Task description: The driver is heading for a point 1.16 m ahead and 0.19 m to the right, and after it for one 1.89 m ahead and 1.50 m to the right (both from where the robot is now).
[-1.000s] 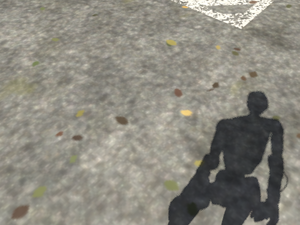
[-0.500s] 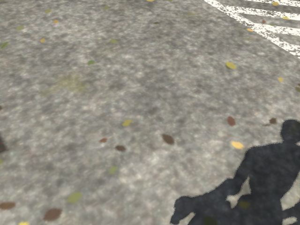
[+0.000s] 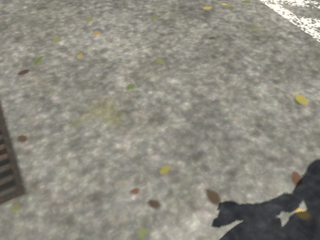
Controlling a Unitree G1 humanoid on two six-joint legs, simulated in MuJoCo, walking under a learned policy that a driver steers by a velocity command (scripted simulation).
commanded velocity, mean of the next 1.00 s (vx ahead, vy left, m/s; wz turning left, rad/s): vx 0.50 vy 0.00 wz -0.31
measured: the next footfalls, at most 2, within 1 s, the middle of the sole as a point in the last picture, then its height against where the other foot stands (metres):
left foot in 0.34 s outside the picture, level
right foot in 0.86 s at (222, 225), level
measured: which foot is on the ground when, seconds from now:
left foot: up 0.00-0.32, down 0.34-0.86, up 0.88-1.00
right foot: down 0.00-0.34, up 0.36-0.84, down 0.86-1.00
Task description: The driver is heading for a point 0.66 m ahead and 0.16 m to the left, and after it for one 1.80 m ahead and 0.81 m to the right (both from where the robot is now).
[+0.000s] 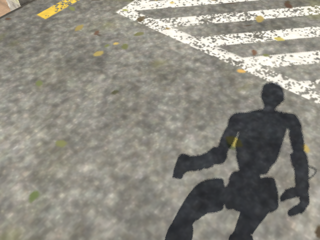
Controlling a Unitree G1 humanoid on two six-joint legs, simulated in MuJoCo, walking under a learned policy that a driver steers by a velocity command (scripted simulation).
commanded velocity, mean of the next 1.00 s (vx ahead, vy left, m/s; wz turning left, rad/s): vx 0.50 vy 0.00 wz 0.26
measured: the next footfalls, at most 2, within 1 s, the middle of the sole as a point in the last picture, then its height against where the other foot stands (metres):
left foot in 0.40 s outside the picture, level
right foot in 0.96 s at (149, 185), level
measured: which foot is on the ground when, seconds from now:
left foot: up 0.00-0.38, down 0.40-0.98, up 1.00-1.00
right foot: down 0.00-0.42, up 0.44-0.94, down 0.96-1.00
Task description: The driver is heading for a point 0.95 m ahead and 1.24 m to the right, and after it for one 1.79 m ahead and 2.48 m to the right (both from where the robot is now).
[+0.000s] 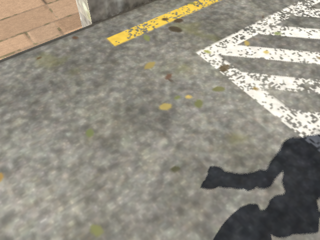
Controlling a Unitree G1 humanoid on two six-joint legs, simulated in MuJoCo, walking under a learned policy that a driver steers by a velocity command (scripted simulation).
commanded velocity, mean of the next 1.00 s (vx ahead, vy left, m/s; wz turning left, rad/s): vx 0.50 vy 0.00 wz -0.55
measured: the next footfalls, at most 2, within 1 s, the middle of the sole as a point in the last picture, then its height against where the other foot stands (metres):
left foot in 0.44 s outside the picture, level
right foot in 0.96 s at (233, 206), level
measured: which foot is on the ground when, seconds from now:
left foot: up 0.00-0.42, down 0.44-0.98, up 1.00-1.00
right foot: down 0.00-0.46, up 0.48-0.94, down 0.96-1.00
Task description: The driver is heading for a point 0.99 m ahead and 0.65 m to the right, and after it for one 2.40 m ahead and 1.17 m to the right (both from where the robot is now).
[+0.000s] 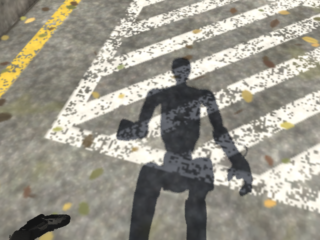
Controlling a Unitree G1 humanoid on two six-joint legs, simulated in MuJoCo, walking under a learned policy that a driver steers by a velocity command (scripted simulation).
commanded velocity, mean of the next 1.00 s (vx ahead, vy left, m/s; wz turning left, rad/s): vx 0.50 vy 0.00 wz -0.41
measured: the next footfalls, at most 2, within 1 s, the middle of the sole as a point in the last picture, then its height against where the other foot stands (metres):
left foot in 0.46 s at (141, 236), level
right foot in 0.94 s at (220, 196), level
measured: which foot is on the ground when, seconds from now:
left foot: up 0.00-0.44, down 0.46-0.96, up 0.98-1.00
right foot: down 0.00-0.46, up 0.48-0.92, down 0.94-1.00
